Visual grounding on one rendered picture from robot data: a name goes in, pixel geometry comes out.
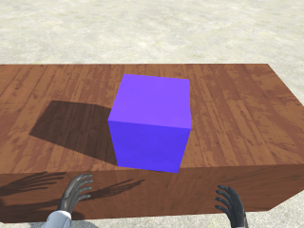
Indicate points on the carton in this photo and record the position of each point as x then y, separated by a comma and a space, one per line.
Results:
150, 122

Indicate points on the robot left forearm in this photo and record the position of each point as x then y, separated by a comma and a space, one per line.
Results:
58, 219

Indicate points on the left robot hand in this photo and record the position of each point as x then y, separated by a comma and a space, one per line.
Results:
71, 196

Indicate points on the pedestal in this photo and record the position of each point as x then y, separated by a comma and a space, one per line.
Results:
247, 132

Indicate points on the right robot hand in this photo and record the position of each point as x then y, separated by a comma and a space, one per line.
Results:
235, 212

